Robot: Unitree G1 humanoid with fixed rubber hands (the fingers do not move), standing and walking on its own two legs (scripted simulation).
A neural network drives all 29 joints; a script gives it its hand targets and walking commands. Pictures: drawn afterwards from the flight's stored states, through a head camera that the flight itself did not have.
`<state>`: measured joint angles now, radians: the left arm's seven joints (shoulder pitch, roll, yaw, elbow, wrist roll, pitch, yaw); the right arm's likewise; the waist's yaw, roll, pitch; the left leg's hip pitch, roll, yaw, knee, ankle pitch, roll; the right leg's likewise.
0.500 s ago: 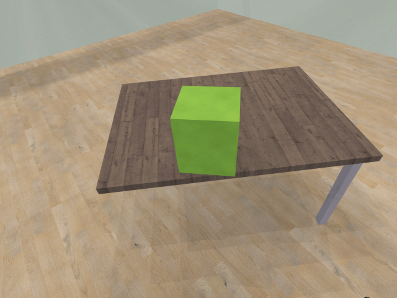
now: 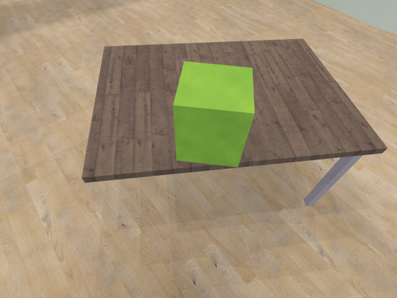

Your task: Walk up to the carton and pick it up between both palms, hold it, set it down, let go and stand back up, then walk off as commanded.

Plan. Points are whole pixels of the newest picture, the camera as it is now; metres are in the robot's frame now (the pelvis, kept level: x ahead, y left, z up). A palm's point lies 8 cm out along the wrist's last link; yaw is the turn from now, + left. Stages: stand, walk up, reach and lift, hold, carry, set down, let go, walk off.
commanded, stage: walk off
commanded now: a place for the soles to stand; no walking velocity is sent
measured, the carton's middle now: (212, 116) +0.65 -0.06 -0.09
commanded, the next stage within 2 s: stand in 1.76 s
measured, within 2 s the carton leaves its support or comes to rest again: neither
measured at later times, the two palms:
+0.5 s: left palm out of the picture +0.02 +0.32 -0.12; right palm out of the picture +0.06 -0.30 -0.10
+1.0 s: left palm out of the picture -0.01 +0.27 -0.11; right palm out of the picture +0.03 -0.36 -0.09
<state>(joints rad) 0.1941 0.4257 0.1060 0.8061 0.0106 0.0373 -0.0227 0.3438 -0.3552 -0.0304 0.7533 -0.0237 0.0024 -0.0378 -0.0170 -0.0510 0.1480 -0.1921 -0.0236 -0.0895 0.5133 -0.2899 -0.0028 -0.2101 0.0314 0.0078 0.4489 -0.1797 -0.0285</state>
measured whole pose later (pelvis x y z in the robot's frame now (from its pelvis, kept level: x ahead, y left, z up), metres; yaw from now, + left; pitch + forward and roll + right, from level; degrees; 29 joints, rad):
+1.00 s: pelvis -0.05 -0.03 +0.00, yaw -1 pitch -4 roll +0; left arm 0.35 0.33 0.06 0.82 0.01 0.05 -0.01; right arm 0.28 -0.43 -0.07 0.78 -0.01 0.03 -0.03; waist 0.01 0.01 0.06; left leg -0.30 -0.05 -0.05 0.95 -0.46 0.00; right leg -0.16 0.01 0.04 0.51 -0.28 -0.01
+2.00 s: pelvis -0.05 -0.02 +0.00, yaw +1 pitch -4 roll -1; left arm 0.31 0.39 0.09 0.85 0.02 0.02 -0.01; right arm 0.24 -0.38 -0.04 0.79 0.00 0.01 -0.02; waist 0.01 0.02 0.12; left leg -0.22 -0.02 -0.07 0.59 -0.29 0.02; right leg -0.16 0.03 0.00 0.50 -0.25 -0.01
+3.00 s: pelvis -0.03 -0.01 +0.00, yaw +1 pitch -3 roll +0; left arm 0.26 0.38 0.10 0.82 0.01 0.07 -0.02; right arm 0.33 -0.31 -0.03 0.81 -0.02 -0.01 -0.03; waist -0.01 -0.04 0.12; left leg -0.17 -0.04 -0.09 0.55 -0.32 0.02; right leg -0.30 0.03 0.06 0.85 -0.47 0.01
